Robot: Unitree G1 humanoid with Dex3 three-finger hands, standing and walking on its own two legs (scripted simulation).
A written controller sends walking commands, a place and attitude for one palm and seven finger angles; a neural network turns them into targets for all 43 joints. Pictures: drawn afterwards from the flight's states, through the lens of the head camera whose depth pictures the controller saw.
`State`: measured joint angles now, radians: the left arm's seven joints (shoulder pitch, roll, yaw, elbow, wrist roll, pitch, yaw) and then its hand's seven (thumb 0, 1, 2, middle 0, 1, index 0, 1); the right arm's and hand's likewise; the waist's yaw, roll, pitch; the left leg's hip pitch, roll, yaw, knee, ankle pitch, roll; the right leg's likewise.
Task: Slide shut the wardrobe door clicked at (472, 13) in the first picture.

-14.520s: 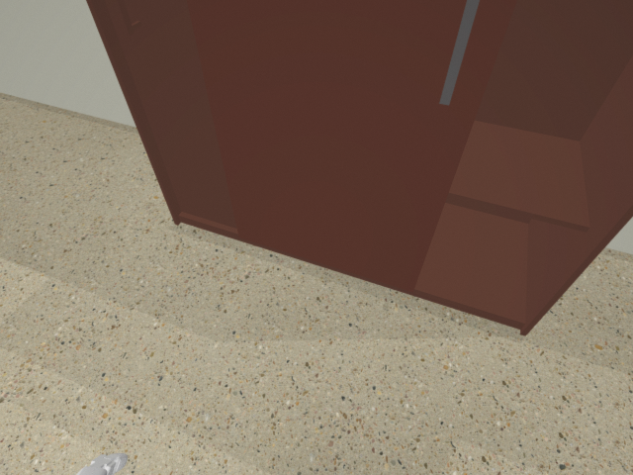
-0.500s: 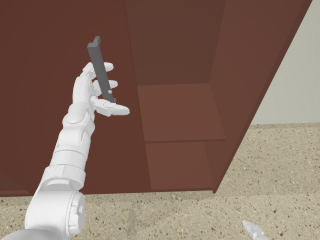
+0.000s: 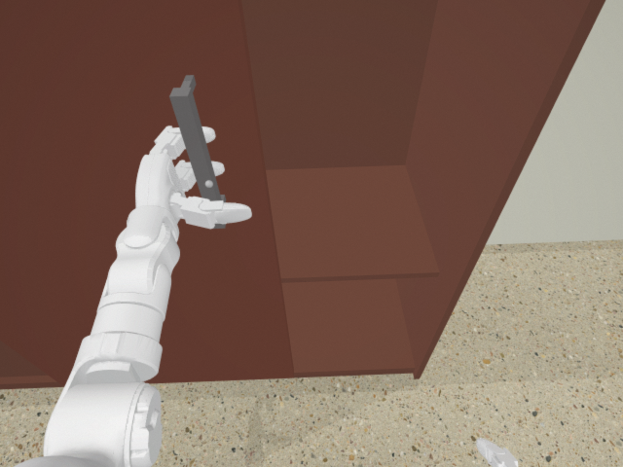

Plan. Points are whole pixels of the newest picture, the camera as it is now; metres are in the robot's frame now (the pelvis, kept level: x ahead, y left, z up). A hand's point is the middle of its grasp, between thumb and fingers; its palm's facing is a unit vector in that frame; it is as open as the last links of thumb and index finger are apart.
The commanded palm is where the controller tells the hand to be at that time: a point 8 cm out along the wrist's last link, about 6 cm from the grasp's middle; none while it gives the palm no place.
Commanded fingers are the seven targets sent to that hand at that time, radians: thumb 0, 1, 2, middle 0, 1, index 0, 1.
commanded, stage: grip the handle and tug to test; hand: left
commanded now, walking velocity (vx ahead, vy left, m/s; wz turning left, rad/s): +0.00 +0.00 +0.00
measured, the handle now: (205, 159) +0.48 +0.16 +0.16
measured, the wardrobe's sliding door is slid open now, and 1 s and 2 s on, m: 0.39 0.39 0.39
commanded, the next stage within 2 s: tug the door sideways, standing still in 1.22 s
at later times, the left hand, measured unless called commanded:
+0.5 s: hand (212, 181) +0.43 +0.14 +0.17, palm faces +0.08 -1.00 +0.01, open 6.1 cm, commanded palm +0.39 +0.19 +0.16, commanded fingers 0.00 0.90 0.90 -0.45 -1.40 -0.45 -1.40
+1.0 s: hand (214, 182) +0.42 +0.14 +0.17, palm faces +0.08 -1.00 +0.01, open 6.1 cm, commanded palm +0.37 +0.19 +0.16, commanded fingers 0.00 0.90 0.90 -0.45 -1.40 -0.45 -1.40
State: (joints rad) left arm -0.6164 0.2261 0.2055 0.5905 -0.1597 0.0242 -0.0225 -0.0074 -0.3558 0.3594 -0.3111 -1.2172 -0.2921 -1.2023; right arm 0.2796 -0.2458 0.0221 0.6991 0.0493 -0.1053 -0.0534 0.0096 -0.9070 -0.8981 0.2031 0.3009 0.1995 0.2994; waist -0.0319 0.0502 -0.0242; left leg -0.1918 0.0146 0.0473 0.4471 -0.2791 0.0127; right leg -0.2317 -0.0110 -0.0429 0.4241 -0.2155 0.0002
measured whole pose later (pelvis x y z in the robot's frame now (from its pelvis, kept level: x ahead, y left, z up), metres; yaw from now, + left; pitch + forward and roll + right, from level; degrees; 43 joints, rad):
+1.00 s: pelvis +0.02 +0.00 +0.00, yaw -1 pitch +1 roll -1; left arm -0.52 0.20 0.20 0.42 -0.16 0.11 0.01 0.02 0.73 0.79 -0.31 -1.34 -0.28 -1.34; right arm 0.25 -0.24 0.02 0.66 0.04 -0.07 -0.04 0.01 -0.91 -0.90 0.20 0.30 0.20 0.30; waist -0.03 0.06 -0.04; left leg -0.15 0.02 0.06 0.42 -0.29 0.01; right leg -0.20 -0.01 -0.03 0.40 -0.23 0.00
